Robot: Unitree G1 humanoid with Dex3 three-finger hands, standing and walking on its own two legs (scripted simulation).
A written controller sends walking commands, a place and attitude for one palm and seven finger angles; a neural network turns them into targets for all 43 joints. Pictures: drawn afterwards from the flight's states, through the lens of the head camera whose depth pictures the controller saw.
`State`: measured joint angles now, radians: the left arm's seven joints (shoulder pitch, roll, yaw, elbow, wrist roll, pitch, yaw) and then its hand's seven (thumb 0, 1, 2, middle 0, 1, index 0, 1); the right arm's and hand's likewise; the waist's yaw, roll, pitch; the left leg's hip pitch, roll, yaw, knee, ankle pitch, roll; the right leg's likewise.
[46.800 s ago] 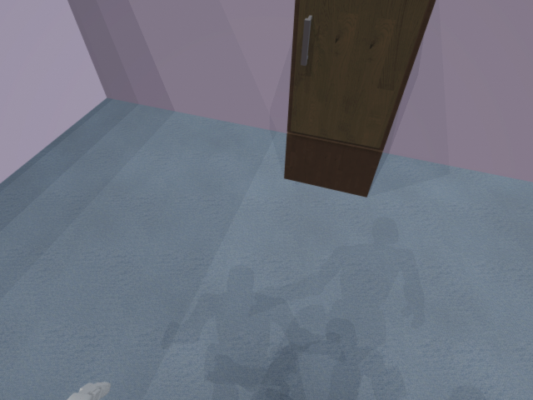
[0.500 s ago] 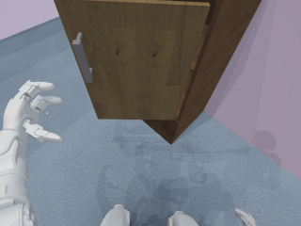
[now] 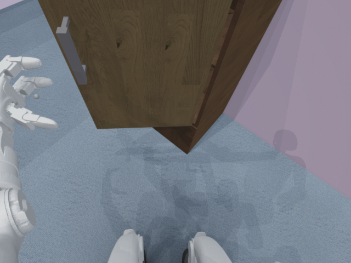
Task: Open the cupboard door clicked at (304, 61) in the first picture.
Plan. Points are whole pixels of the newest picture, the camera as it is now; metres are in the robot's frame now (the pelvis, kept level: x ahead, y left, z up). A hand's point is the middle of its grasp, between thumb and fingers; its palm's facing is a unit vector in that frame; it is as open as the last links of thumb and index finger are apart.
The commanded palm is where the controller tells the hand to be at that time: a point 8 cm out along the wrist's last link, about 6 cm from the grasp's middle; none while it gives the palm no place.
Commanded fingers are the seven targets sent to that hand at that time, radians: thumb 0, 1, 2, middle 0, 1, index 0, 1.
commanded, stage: move the hooked fingers beside the handle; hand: left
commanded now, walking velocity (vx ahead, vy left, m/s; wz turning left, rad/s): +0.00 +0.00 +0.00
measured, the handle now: (74, 53) +0.59 +0.23 +0.06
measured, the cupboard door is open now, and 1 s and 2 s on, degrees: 44 44 44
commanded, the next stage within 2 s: slide the fingers in behind the handle in 1.34 s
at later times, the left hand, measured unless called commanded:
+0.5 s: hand (39, 68) +0.52 +0.29 +0.08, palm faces +0.04 -1.00 +0.00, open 14.0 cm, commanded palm +0.52 +0.33 +0.07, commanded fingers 0.00 -0.50 0.30 -0.30 -1.20 -0.30 -1.20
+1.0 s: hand (45, 66) +0.54 +0.29 +0.07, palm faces +0.05 -1.00 -0.02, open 14.0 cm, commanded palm +0.52 +0.32 +0.07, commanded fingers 0.00 -0.50 0.30 -0.30 -1.20 -0.30 -1.20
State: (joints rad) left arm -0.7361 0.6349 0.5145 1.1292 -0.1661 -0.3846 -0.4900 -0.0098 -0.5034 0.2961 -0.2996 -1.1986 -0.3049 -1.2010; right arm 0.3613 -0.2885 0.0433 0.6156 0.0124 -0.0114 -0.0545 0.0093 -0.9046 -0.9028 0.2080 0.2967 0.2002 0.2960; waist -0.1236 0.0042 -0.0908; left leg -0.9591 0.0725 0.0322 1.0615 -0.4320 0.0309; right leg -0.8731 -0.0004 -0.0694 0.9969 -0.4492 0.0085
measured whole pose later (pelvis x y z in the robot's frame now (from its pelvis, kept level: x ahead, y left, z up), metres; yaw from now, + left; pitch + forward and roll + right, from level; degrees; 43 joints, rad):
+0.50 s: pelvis +0.00 +0.01 -0.01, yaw -1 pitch +25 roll -6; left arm -1.01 0.84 0.55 1.28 -0.08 -0.32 -0.49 -0.01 -0.50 0.30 -0.30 -1.20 -0.30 -1.20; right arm 0.39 -0.29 0.08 0.61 -0.01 0.05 -0.05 0.01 -0.90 -0.90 0.21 0.30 0.20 0.30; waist -0.21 0.02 -0.08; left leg -1.12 0.09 0.01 1.14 -0.45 0.04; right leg -1.01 0.02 -0.09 1.03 -0.45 0.02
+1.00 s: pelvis +0.01 +0.01 -0.01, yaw -2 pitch +25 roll -6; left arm -0.99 0.81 0.55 1.25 -0.06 -0.31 -0.45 -0.01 -0.50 0.30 -0.30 -1.20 -0.30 -1.20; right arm 0.41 -0.28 0.08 0.60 -0.01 0.09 -0.03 0.00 -0.90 -0.90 0.21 0.30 0.20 0.30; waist -0.21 0.02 -0.08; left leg -1.10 0.09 0.01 1.12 -0.46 0.04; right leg -0.99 0.02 -0.08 1.00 -0.45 0.02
